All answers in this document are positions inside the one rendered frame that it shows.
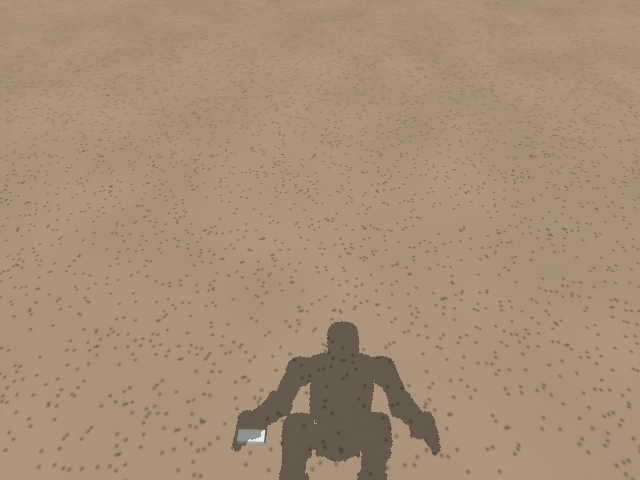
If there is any small box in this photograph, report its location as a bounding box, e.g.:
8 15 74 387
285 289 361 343
237 429 266 444

